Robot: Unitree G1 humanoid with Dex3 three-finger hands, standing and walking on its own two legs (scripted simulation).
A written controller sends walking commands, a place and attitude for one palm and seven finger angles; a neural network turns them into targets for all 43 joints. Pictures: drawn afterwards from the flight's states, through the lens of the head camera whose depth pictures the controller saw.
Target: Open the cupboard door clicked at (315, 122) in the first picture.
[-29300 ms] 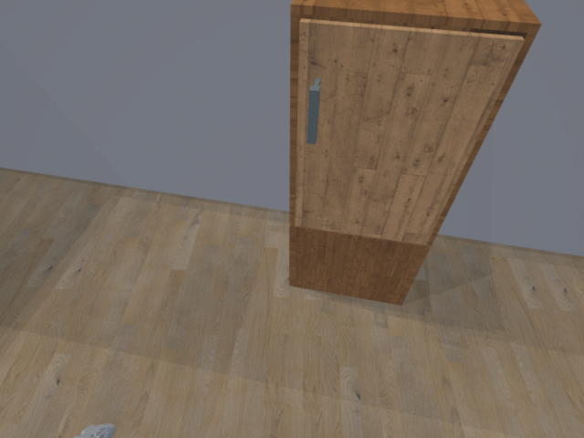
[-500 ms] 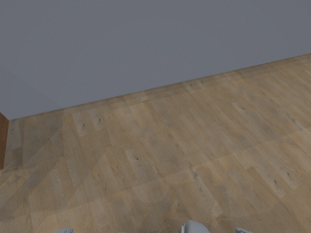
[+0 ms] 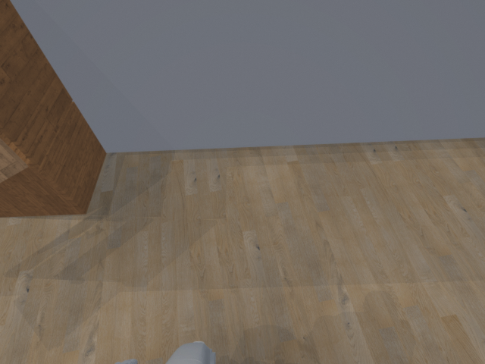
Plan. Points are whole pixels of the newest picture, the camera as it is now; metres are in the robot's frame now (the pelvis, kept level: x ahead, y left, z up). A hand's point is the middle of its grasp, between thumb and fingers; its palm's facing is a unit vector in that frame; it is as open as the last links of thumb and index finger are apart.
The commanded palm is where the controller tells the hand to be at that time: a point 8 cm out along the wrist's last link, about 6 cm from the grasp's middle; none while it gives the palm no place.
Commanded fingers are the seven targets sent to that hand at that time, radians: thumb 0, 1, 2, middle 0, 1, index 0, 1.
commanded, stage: turn to face it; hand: left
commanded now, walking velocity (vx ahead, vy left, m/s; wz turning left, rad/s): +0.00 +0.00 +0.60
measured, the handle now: out of the picture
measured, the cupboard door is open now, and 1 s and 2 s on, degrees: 43 43 43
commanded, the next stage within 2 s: take the last steps up to it in 1.32 s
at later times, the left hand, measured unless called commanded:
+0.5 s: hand out of the picture +0.05 +0.23 -0.16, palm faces +0.29 -0.92 -0.28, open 7.4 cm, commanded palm none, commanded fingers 0.00 0.90 0.90 -0.20 -0.30 -0.20 -0.30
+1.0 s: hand out of the picture -0.06 +0.23 -0.19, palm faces +0.58 -0.78 -0.25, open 7.4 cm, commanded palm none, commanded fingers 0.00 0.90 0.90 -0.20 -0.30 -0.20 -0.30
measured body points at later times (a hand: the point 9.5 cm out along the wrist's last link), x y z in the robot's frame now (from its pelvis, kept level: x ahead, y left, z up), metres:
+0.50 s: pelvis +0.01 +0.00 -0.01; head +0.06 +0.00 +0.43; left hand +0.04 +0.28 -0.14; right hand +0.15 -0.22 -0.16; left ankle +0.00 +0.14 -0.74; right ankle +0.05 -0.12 -0.74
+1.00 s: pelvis +0.01 +0.03 -0.01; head +0.04 +0.07 +0.43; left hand -0.09 +0.28 -0.17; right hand +0.25 -0.13 -0.14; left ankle -0.04 +0.11 -0.74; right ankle +0.06 -0.12 -0.67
